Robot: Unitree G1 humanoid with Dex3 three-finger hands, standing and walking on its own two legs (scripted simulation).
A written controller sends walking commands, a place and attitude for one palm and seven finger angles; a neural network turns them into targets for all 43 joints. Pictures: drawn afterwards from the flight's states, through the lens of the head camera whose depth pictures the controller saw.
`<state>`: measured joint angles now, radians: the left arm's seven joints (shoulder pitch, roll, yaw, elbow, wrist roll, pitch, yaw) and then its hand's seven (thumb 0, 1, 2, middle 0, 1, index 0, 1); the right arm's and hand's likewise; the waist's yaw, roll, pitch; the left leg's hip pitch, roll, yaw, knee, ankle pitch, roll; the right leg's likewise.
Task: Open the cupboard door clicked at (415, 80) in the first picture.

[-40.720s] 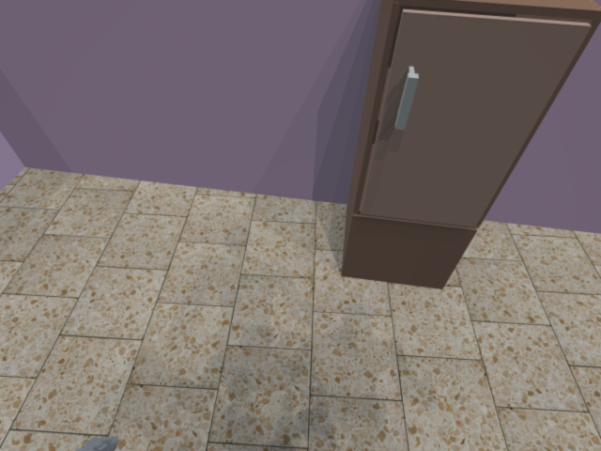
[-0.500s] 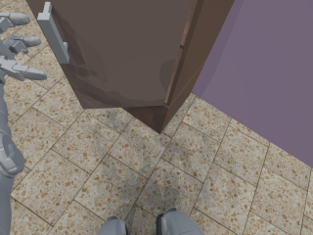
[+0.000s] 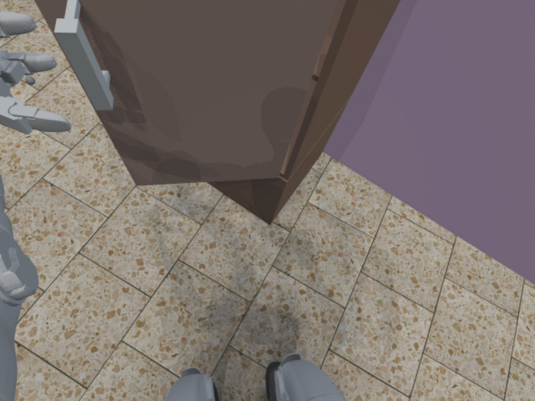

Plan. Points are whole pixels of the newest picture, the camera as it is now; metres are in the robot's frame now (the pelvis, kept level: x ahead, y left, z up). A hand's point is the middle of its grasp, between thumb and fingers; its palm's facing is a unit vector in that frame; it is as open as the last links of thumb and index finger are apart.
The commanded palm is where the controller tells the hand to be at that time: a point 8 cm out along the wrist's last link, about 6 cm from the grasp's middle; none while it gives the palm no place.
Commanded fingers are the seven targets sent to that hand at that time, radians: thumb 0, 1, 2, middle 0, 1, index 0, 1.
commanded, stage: move the hooked fingers beside the handle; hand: left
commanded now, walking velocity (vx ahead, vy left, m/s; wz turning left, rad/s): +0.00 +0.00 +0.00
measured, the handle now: (89, 58) +0.57 +0.18 +0.10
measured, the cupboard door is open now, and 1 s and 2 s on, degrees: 41 41 41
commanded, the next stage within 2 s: slide the fingers in behind the handle in 0.42 s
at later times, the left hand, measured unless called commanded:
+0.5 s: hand (24, 93) +0.50 +0.24 +0.11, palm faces +0.01 -1.00 +0.00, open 14.0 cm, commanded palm +0.49 +0.28 +0.10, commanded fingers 0.00 -0.50 0.30 -0.30 -1.20 -0.30 -1.20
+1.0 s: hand (51, 90) +0.51 +0.22 +0.11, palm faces +0.00 -1.00 +0.01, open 14.0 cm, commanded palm +0.49 +0.26 +0.10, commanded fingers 0.00 -0.50 0.30 -0.30 -1.20 -0.30 -1.20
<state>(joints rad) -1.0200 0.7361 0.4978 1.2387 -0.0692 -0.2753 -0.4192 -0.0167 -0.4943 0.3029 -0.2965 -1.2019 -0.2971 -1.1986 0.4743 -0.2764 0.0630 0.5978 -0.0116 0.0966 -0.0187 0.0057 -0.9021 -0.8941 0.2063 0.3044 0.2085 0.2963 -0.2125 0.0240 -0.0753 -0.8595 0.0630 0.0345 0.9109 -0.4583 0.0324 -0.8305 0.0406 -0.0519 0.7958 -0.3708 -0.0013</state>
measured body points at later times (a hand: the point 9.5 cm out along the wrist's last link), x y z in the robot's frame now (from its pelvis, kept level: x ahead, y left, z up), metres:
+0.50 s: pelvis -0.01 +0.00 +0.00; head +0.12 +0.03 +0.43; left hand +0.49 +0.30 +0.11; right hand +0.00 -0.27 -0.10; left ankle -0.03 +0.09 -0.69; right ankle -0.01 -0.13 -0.69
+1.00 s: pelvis -0.02 +0.00 +0.00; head +0.11 +0.03 +0.43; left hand +0.50 +0.27 +0.11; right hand -0.06 -0.26 -0.10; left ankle -0.03 +0.09 -0.69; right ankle -0.01 -0.13 -0.69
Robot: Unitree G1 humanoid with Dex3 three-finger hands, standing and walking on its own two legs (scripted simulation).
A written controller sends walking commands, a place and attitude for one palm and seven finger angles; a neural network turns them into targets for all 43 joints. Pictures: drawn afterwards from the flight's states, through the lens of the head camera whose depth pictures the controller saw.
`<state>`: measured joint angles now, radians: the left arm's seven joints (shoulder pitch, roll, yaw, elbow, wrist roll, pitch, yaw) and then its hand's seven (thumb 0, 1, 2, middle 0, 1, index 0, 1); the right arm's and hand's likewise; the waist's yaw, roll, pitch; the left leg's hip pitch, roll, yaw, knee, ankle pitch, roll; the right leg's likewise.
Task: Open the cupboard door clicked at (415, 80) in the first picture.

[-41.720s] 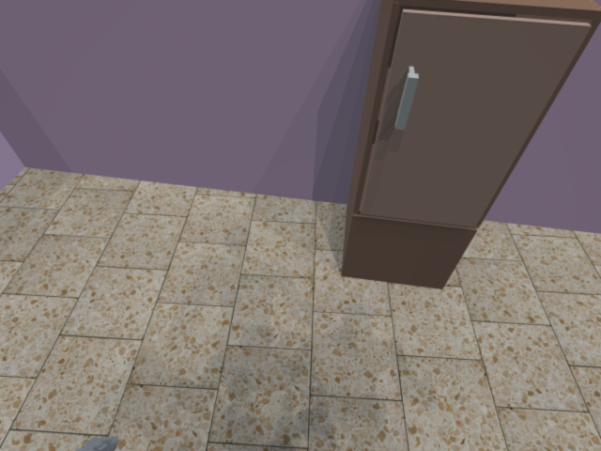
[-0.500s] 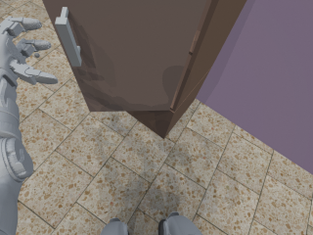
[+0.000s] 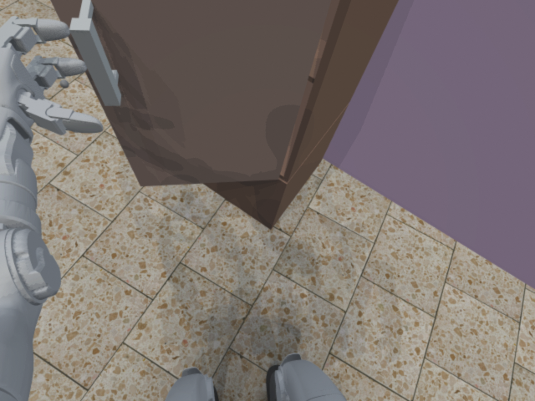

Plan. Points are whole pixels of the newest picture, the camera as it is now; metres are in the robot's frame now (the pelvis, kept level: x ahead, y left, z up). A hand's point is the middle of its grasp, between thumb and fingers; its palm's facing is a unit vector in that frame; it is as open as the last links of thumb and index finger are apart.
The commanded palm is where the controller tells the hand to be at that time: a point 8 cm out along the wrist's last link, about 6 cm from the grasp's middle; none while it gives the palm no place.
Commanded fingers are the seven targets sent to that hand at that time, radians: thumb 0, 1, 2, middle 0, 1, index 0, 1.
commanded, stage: slide the fingers in behind the handle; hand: left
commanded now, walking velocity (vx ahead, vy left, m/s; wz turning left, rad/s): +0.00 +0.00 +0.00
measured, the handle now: (100, 56) +0.59 +0.18 +0.10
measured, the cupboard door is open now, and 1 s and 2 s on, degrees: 41 41 42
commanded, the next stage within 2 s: close the thumb around the handle in 1.12 s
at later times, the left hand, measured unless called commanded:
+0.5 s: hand (100, 81) +0.54 +0.17 +0.11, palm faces -0.01 -1.00 +0.00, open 14.0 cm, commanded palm +0.51 +0.21 +0.10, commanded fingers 0.00 -0.50 0.30 -0.30 -1.20 -0.30 -1.20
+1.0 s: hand (114, 83) +0.53 +0.16 +0.11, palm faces +0.00 -1.00 +0.00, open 14.0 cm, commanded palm +0.51 +0.20 +0.10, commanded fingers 0.00 -0.50 0.30 -0.30 -1.20 -0.30 -1.20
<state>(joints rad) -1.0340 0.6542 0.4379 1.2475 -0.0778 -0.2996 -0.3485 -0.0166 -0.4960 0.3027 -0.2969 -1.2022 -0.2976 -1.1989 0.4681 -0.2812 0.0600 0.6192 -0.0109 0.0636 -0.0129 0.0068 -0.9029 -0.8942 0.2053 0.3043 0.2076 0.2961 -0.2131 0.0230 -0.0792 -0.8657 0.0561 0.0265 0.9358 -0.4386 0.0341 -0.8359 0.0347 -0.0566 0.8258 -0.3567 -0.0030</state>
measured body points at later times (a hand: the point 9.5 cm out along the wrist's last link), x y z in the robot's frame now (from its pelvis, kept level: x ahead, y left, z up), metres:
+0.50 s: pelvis +0.01 +0.00 +0.00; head +0.13 +0.02 +0.43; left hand +0.53 +0.23 +0.11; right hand +0.00 -0.26 -0.11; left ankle -0.01 +0.09 -0.69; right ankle +0.01 -0.12 -0.69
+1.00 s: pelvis +0.00 -0.01 +0.00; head +0.13 +0.00 +0.43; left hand +0.53 +0.21 +0.11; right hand -0.01 -0.28 -0.11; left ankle -0.01 +0.09 -0.69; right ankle +0.01 -0.12 -0.69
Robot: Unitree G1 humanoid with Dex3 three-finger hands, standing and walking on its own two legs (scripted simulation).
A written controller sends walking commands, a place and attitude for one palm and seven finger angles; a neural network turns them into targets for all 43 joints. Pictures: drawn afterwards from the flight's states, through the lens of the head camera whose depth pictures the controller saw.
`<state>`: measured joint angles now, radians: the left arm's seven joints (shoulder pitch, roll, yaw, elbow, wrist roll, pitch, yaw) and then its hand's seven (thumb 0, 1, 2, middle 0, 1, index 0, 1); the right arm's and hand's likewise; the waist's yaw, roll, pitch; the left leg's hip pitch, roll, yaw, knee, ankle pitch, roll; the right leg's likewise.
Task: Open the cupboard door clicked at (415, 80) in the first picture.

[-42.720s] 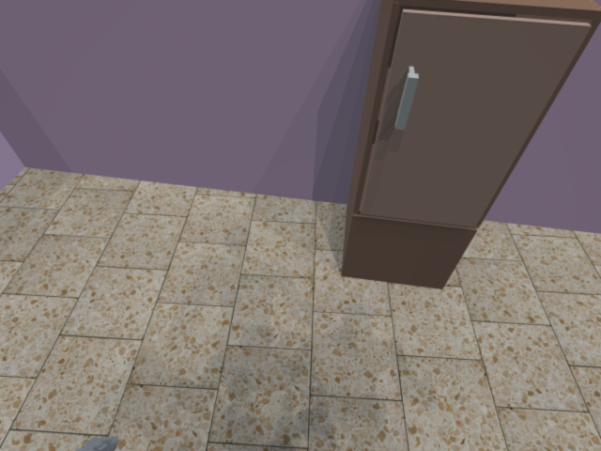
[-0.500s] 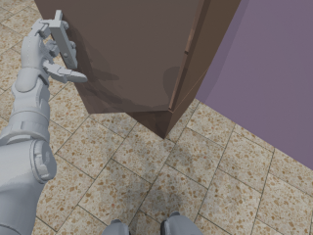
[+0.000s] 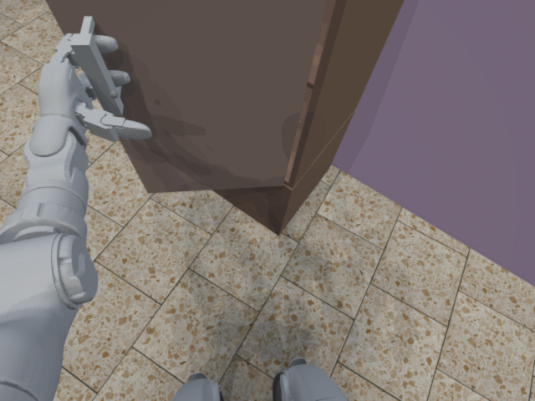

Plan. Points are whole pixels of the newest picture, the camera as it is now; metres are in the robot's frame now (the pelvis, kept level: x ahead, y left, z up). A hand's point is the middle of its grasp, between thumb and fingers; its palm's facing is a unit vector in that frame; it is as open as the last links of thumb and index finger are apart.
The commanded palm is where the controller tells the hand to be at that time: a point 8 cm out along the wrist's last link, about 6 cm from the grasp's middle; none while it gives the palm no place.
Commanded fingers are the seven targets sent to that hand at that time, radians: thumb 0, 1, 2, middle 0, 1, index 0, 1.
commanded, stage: slide the fingers in behind the handle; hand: left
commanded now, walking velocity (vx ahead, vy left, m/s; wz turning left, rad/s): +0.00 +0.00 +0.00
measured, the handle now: (102, 69) +0.59 +0.19 +0.10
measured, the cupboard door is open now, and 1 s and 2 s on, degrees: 41 42 63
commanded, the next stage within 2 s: close the thumb around the handle in 0.12 s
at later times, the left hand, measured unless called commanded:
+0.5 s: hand (113, 96) +0.53 +0.16 +0.11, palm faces -0.01 -1.00 -0.01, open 11.8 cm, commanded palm +0.51 +0.20 +0.10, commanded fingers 0.00 0.34 0.66 -0.36 -1.29 -0.36 -1.29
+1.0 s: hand (112, 96) +0.53 +0.16 +0.11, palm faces +0.00 -1.00 -0.01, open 5.8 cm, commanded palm +0.51 +0.21 +0.10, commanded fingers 0.00 0.90 0.90 -0.40 -1.35 -0.40 -1.35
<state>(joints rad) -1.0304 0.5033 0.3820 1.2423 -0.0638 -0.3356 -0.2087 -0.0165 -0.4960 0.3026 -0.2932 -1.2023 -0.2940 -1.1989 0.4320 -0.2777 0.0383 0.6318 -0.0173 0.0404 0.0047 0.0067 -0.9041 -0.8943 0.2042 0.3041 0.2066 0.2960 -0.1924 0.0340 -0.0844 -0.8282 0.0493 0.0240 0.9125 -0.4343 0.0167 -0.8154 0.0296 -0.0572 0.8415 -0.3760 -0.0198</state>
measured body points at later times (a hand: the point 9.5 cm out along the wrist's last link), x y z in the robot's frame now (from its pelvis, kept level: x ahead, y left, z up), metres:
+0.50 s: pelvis +0.00 +0.01 +0.00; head +0.12 +0.01 +0.44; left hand +0.52 +0.22 +0.11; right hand -0.02 -0.25 -0.11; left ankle -0.01 +0.11 -0.69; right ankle +0.01 -0.11 -0.69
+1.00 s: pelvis +0.00 +0.00 +0.00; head +0.12 +0.02 +0.43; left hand +0.52 +0.22 +0.11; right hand -0.01 -0.26 -0.11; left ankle -0.01 +0.11 -0.69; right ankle +0.01 -0.11 -0.69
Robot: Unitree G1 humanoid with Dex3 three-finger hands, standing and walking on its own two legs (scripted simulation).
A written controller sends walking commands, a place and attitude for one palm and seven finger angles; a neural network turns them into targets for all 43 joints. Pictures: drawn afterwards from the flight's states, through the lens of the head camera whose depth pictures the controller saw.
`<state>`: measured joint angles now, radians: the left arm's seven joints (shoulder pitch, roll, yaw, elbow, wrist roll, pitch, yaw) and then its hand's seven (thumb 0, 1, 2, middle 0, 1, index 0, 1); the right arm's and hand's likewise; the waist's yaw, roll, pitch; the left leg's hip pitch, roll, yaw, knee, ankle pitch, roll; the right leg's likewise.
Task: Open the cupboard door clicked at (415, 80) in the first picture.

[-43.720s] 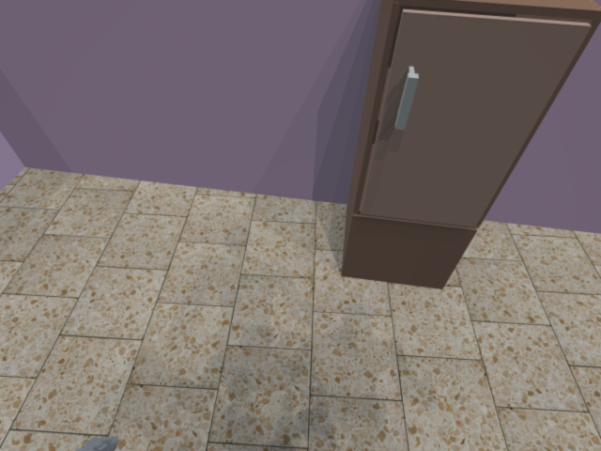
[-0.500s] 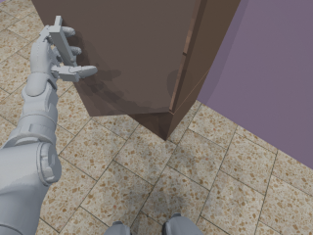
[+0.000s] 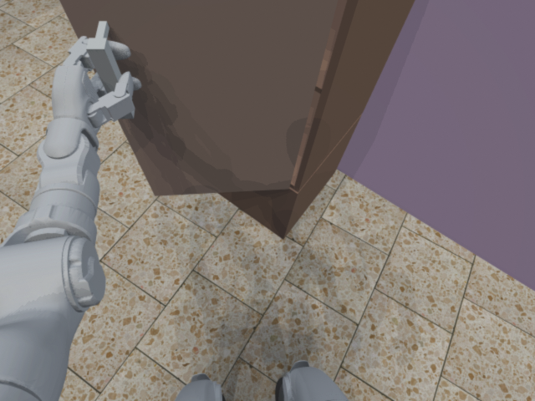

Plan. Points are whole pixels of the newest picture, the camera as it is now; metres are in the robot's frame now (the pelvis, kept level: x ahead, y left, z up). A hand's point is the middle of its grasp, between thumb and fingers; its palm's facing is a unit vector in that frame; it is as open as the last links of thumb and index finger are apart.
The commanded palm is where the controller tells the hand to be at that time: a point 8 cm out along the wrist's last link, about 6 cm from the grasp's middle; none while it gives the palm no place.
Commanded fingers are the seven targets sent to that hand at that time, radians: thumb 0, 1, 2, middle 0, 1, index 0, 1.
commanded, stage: pull the door open along its arc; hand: left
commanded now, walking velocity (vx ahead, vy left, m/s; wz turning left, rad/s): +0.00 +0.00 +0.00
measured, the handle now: (115, 72) +0.59 +0.18 +0.10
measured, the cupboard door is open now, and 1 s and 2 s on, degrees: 42 63 86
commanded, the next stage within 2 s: open thumb and fingers to let go in 1.46 s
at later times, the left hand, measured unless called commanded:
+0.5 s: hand (137, 145) +0.44 +0.13 +0.11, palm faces -0.04 -1.00 +0.04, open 6.2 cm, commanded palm +0.40 +0.18 +0.10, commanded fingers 0.00 0.90 0.90 -0.40 -1.35 -0.40 -1.35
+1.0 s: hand (161, 155) +0.43 +0.10 +0.11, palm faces +0.42 -0.91 -0.01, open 5.8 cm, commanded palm +0.37 +0.14 +0.10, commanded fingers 0.00 0.90 0.90 -0.40 -1.35 -0.40 -1.35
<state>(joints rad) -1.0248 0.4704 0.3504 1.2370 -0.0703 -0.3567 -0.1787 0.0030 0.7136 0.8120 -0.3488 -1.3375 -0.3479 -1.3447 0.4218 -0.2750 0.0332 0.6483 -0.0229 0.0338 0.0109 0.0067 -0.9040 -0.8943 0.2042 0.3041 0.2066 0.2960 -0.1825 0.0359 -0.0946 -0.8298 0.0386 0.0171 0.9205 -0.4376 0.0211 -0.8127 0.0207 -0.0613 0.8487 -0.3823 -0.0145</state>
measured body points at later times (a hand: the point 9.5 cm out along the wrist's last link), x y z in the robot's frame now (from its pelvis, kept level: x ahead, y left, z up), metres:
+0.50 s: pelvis +0.02 +0.00 +0.02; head +0.08 +0.00 +0.46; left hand +0.44 +0.19 +0.11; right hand +0.07 -0.25 -0.10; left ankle -0.01 +0.10 -0.69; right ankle +0.01 -0.11 -0.69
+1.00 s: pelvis +0.00 -0.02 +0.02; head +0.05 -0.03 +0.46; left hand +0.40 +0.15 +0.11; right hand +0.09 -0.25 -0.11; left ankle -0.01 +0.10 -0.69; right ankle +0.01 -0.11 -0.69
